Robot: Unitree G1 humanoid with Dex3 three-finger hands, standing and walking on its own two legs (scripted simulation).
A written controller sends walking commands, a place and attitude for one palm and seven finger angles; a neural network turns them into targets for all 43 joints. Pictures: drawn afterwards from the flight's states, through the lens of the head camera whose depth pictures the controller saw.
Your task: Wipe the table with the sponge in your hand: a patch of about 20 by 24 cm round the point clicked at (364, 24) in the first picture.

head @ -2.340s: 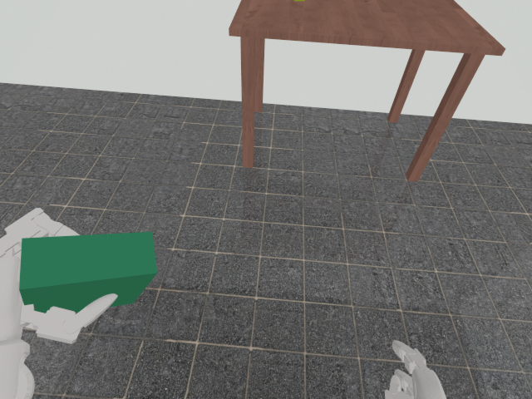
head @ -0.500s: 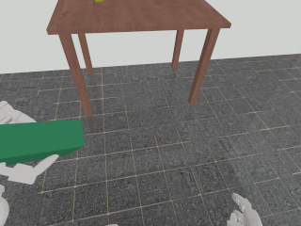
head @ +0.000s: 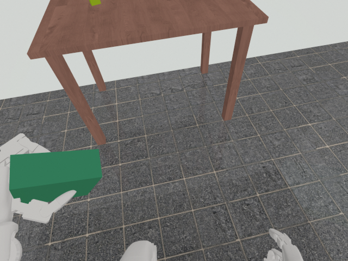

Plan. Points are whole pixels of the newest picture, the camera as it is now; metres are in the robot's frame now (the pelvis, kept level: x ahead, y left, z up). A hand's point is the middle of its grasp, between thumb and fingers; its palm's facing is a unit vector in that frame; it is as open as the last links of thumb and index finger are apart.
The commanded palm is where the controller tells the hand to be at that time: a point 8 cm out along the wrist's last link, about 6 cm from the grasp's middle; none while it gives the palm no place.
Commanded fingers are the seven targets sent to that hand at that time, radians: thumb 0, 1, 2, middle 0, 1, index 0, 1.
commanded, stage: walk to a spot facing it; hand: left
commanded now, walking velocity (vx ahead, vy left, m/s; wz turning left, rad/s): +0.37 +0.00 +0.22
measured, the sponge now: (69, 177) +0.24 +0.19 +0.14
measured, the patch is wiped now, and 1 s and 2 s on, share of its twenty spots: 0.00 0.00 0.00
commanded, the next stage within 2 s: turn to face it in 0.80 s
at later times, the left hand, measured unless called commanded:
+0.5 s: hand (52, 109) +0.35 +0.24 +0.20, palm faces +0.44 -0.79 -0.43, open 9.3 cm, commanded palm +0.30 +0.28 +0.18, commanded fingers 0.00 0.10 1.30 -1.20 -1.60 -1.20 -1.60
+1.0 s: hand (72, 82) +0.45 +0.24 +0.18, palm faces +0.55 -0.69 -0.47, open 9.3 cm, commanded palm +0.39 +0.28 +0.18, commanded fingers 0.00 0.10 1.30 -1.20 -1.60 -1.20 -1.60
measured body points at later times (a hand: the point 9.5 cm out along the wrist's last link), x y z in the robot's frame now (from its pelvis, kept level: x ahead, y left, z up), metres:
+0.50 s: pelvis +0.15 +0.00 +0.01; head +0.18 +0.00 +0.46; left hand +0.32 +0.28 +0.22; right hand +0.33 -0.18 -0.09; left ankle +0.18 +0.12 -0.73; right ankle +0.20 -0.16 -0.68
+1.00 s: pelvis +0.28 -0.03 -0.01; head +0.32 -0.02 +0.44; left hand +0.41 +0.28 +0.21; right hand +0.49 -0.27 -0.09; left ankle +0.34 +0.09 -0.74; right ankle +0.24 -0.15 -0.72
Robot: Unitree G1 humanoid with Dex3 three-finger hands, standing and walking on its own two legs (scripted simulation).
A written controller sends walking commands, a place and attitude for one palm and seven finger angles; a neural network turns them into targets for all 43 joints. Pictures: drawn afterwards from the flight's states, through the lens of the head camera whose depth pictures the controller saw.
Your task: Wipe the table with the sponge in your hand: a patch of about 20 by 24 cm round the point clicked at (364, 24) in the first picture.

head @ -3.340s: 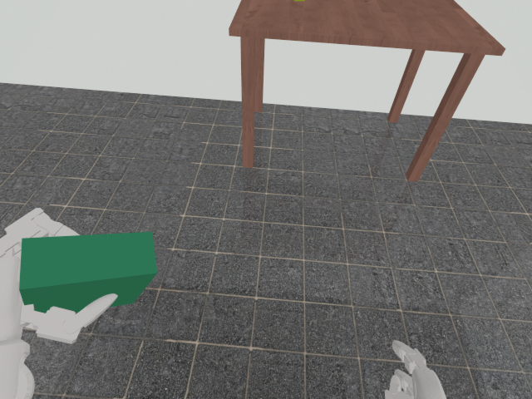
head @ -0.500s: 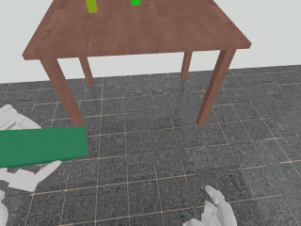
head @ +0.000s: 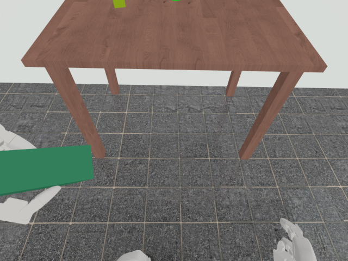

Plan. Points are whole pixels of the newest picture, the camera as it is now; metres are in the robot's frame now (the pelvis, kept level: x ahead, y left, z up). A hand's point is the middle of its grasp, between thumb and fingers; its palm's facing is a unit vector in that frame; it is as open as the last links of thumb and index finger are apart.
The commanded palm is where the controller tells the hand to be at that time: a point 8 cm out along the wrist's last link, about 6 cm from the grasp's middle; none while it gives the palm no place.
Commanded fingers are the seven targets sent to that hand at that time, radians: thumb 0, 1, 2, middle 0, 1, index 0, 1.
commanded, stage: turn to face it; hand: left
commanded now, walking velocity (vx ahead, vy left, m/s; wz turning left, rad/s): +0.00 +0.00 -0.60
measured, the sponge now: (52, 170) +0.22 +0.21 +0.17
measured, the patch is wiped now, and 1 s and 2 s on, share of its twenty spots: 0.00 0.00 0.00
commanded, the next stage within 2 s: take the last steps up to it in 0.74 s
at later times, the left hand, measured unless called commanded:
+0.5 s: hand (110, 155) +0.25 +0.12 +0.18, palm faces +0.24 -0.87 -0.44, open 9.3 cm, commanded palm +0.20 +0.18 +0.20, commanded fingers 0.00 0.10 1.30 -1.20 -1.60 -1.20 -1.60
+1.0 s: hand (118, 189) +0.20 +0.10 +0.18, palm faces +0.14 -0.90 -0.42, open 9.3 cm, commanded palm +0.16 +0.15 +0.20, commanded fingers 0.00 0.10 1.30 -1.20 -1.60 -1.20 -1.60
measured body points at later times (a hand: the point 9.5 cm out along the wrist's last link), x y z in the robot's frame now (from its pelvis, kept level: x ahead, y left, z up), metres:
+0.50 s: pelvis -0.01 -0.06 +0.01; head +0.02 -0.10 +0.46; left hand +0.23 +0.17 +0.20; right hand +0.14 -0.32 -0.09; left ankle +0.00 +0.08 -0.64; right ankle +0.04 -0.15 -0.72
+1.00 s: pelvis -0.08 -0.06 +0.01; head -0.09 -0.07 +0.46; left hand +0.18 +0.15 +0.20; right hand +0.00 -0.30 -0.09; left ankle -0.02 +0.07 -0.72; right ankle -0.10 -0.17 -0.72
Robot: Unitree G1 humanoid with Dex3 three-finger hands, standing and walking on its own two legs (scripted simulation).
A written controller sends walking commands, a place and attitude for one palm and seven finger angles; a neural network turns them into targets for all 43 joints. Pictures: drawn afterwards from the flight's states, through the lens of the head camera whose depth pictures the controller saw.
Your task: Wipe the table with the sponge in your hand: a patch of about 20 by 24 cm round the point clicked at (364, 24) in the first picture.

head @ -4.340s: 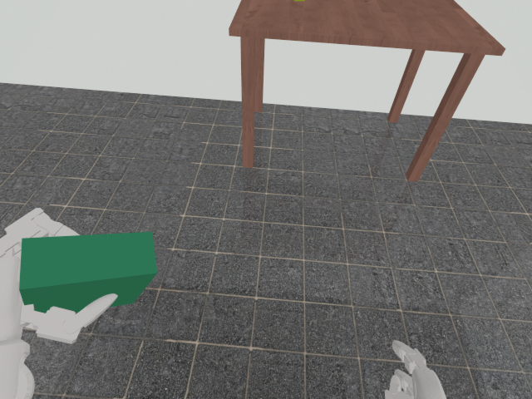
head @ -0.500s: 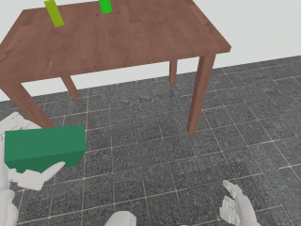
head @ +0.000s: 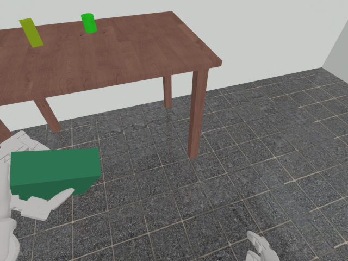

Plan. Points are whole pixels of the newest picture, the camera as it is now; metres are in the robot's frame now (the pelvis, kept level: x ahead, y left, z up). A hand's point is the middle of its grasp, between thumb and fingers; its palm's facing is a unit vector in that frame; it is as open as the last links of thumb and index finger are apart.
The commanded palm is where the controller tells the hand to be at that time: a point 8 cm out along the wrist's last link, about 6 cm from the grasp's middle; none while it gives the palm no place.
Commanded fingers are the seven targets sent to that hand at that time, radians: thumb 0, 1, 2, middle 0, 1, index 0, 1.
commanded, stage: take the last steps up to it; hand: left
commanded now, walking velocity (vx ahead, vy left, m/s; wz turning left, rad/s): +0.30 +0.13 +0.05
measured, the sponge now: (67, 175) +0.22 +0.21 +0.16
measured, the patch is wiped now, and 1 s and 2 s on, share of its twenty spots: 0.00 0.00 0.00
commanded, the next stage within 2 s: none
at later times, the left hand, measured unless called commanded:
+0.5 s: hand (22, 168) +0.22 +0.28 +0.18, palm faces +0.44 -0.80 -0.41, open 9.3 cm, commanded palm +0.16 +0.31 +0.19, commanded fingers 0.00 0.10 1.30 -1.20 -1.60 -1.20 -1.60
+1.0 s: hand (34, 132) +0.30 +0.30 +0.18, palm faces +0.41 -0.81 -0.42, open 9.3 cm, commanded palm +0.25 +0.35 +0.19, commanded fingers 0.00 0.10 1.30 -1.20 -1.60 -1.20 -1.60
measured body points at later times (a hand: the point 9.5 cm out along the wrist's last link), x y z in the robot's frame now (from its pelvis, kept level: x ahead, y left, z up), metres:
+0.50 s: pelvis +0.01 +0.03 +0.01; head +0.01 +0.04 +0.46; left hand +0.19 +0.32 +0.20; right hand +0.16 -0.21 -0.08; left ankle +0.01 +0.15 -0.73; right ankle +0.01 -0.09 -0.68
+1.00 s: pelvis +0.09 +0.06 +0.00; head +0.12 +0.07 +0.45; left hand +0.27 +0.34 +0.20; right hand +0.25 -0.20 -0.08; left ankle +0.15 +0.20 -0.73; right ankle +0.08 -0.07 -0.73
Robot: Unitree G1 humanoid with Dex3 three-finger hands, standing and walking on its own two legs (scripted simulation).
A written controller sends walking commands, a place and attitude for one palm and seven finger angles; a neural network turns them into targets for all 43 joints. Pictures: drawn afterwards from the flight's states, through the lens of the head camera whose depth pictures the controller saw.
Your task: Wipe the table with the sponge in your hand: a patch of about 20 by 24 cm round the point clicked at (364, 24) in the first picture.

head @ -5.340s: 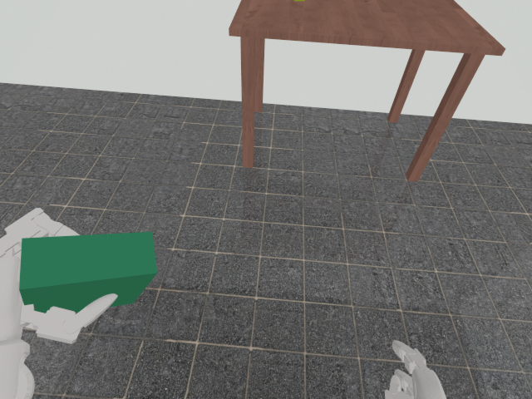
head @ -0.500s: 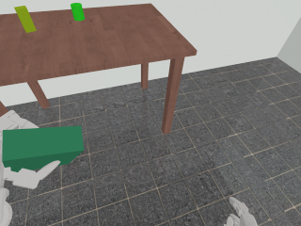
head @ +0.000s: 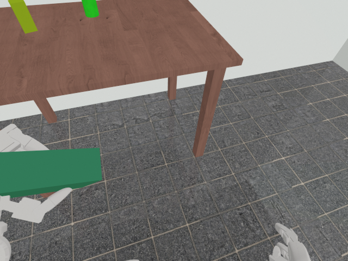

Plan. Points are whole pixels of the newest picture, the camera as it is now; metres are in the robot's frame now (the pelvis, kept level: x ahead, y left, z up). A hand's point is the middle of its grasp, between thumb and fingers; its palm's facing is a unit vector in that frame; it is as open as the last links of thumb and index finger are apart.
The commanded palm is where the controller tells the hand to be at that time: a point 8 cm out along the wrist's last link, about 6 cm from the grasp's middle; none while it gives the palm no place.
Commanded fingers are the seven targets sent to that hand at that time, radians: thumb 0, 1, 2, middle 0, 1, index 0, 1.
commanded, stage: take the last steps up to it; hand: left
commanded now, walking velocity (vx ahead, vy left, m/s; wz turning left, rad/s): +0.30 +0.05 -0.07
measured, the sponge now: (64, 173) +0.22 +0.20 +0.16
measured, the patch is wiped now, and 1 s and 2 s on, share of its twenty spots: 0.00 0.00 0.00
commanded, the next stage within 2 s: come to a stop and stand still in 1.50 s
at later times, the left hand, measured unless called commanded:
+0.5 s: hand (74, 121) +0.32 +0.22 +0.17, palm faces +0.37 -0.81 -0.46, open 9.3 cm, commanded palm +0.26 +0.26 +0.19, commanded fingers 0.00 0.10 1.30 -1.20 -1.60 -1.20 -1.60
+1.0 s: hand (83, 79) +0.42 +0.23 +0.19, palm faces +0.34 -0.82 -0.46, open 9.3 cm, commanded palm +0.37 +0.28 +0.19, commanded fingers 0.00 0.10 1.30 -1.20 -1.60 -1.20 -1.60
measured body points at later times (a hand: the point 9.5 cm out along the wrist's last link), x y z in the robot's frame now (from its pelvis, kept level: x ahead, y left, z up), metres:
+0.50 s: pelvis +0.09 -0.01 +0.01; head +0.12 -0.04 +0.45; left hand +0.29 +0.26 +0.20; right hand +0.24 -0.25 -0.11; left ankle +0.09 +0.13 -0.65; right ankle +0.10 -0.10 -0.73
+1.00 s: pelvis +0.20 +0.01 +0.01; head +0.23 +0.00 +0.46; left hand +0.40 +0.27 +0.21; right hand +0.36 -0.19 -0.09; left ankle +0.20 +0.13 -0.73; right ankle +0.23 -0.11 -0.70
